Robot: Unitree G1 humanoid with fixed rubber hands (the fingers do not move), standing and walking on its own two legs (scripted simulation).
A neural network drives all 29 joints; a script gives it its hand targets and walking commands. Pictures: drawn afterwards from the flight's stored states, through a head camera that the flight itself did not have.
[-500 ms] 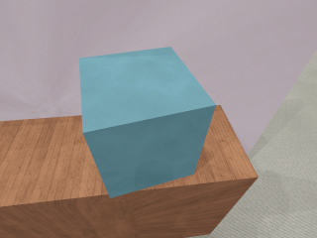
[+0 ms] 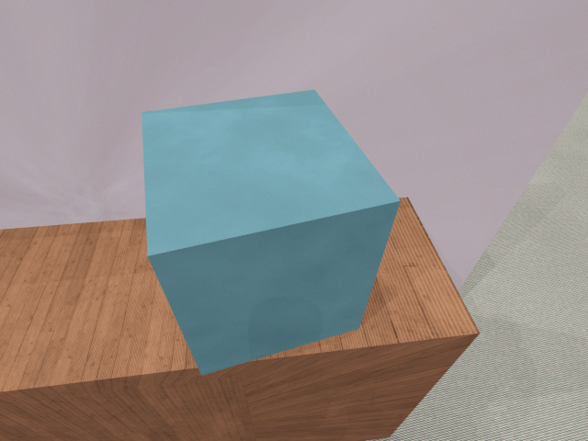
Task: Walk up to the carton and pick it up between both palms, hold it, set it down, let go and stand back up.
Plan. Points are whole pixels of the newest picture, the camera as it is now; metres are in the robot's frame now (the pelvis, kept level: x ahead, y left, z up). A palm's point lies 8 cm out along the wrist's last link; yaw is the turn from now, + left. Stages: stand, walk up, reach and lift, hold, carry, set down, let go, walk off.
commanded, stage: stand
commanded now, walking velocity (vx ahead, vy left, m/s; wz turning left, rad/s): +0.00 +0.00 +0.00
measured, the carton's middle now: (259, 229) +0.43 +0.07 +0.07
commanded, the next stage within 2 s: none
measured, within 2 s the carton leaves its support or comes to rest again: neither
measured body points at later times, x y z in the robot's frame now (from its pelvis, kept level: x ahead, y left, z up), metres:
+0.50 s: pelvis +0.00 +0.00 +0.00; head +0.01 +0.00 +0.45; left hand +0.07 +0.30 -0.13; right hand +0.08 -0.31 -0.13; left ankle -0.02 +0.14 -0.75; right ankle -0.01 -0.12 -0.75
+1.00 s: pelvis +0.00 -0.01 +0.00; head +0.00 -0.01 +0.45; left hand +0.06 +0.30 -0.13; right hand +0.05 -0.31 -0.13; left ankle -0.02 +0.14 -0.75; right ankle -0.01 -0.12 -0.75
